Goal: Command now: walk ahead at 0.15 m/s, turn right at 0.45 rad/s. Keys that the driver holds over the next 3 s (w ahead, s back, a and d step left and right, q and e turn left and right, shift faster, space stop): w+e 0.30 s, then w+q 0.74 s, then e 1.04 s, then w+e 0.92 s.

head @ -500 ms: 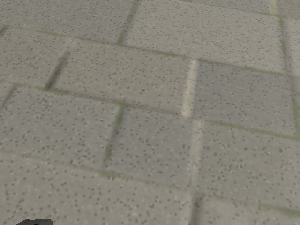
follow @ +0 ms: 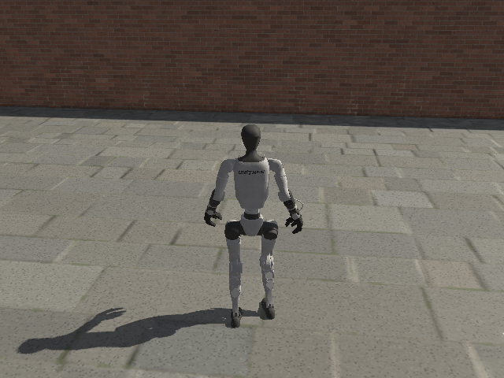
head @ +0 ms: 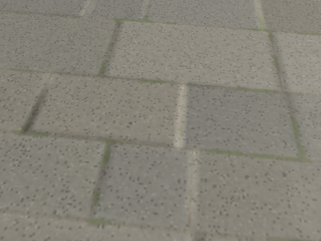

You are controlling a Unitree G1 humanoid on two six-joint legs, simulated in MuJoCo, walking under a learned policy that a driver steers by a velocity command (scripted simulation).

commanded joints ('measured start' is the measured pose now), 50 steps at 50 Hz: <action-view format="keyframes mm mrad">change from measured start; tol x32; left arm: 1 -74 130 40 -112 7 -13 -5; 13 -142 59 4 -168 -10 -43 -63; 19 325 245 71 -82 7 -59 -26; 50 97 123 10 -42 26 -164 -15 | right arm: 1 51 -146 -37 -74 -9 -36 -6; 50 29 -116 -21 -136 22 -90 54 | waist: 1 -38 168 -49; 15 -11 172 -6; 18 124 -242 -253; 38 97 13 86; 46 -119 178 -434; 50 4 28 -81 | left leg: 1 196 473 -483 -284 174 264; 14 161 339 7 -288 253 110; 17 -87 257 160 167 520 19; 18 -476 118 172 575 -96 -69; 20 -650 131 -61 788 -156 -44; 33 -456 144 -48 213 471 -49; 43 -65 -29 114 20 207 123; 46 683 386 -832 -195 8 414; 50 185 248 -430 -288 334 292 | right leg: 1 -321 -59 -37 377 -236 13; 16 251 -9 -273 -126 92 -66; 19 755 -471 627 -406 -126 -350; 26 280 -292 -4 -524 275 -208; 37 477 -308 -275 -529 543 -131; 42 582 -318 -331 -177 1236 -96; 44 270 -255 -343 292 943 -45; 45 -214 -36 -269 676 -149 22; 50 -258 -153 -45 525 -23 7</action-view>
